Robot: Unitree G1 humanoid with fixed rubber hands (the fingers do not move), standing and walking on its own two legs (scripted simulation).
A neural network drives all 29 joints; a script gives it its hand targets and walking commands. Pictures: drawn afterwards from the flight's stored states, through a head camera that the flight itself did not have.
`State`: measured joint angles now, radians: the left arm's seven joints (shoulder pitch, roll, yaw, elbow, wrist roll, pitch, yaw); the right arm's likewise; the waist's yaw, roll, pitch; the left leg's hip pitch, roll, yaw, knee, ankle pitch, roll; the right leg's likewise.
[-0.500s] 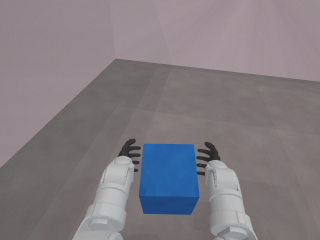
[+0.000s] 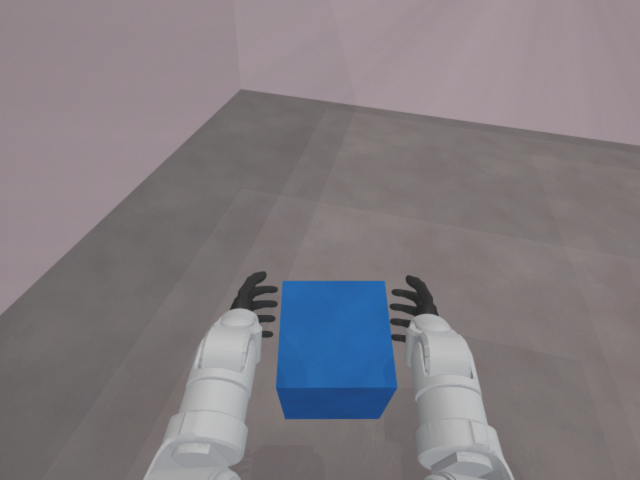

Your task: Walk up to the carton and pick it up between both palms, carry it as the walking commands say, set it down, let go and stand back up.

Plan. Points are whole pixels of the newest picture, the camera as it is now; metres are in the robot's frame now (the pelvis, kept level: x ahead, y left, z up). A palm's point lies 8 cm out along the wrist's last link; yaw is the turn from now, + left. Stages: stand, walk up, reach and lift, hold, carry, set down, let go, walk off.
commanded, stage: set down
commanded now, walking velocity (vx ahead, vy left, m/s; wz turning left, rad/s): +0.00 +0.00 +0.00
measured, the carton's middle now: (332, 352) +0.33 -0.04 -0.05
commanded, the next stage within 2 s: none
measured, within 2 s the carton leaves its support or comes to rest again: neither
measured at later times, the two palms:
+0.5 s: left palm (246, 343) +0.32 +0.09 +0.00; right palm (417, 356) +0.29 -0.15 +0.00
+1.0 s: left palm (260, 372) +0.33 +0.08 -0.10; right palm (405, 385) +0.30 -0.15 -0.10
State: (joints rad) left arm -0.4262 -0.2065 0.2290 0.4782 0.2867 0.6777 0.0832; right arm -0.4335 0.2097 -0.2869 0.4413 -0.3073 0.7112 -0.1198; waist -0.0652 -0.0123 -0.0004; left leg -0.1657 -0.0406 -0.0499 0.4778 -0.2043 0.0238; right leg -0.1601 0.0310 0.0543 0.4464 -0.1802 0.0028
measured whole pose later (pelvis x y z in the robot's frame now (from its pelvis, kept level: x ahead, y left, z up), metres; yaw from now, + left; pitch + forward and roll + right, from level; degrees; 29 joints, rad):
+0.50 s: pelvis +0.00 +0.01 -0.01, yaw -1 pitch -5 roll +0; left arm -0.50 -0.23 0.38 0.75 0.38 0.48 0.11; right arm -0.46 0.22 -0.41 0.66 -0.41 0.53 -0.10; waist -0.07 0.00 0.02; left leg -0.24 -0.06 -0.04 0.59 -0.26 0.04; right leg -0.24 0.03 0.09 0.58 -0.24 0.02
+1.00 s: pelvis -0.04 -0.01 -0.06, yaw +0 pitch +13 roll +0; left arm -0.60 -0.22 0.42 0.81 0.35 0.13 0.17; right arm -0.54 0.25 -0.44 0.68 -0.34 0.17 -0.21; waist -0.06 0.02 0.01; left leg -0.83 -0.07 -0.08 0.94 -0.32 0.00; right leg -0.83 0.08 0.07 0.92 -0.30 0.00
